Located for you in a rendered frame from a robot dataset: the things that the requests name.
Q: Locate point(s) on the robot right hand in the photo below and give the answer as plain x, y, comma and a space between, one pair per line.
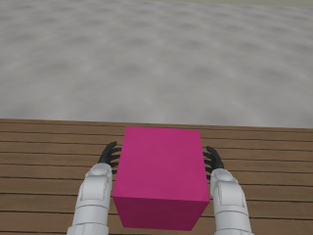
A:
215, 162

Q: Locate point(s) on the robot left forearm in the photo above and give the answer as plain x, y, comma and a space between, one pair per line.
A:
93, 202

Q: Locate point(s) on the carton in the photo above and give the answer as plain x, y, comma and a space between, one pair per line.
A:
160, 181

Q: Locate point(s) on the robot left hand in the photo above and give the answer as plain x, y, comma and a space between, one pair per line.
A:
106, 157

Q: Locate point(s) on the robot right forearm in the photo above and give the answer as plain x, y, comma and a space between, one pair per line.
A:
229, 204

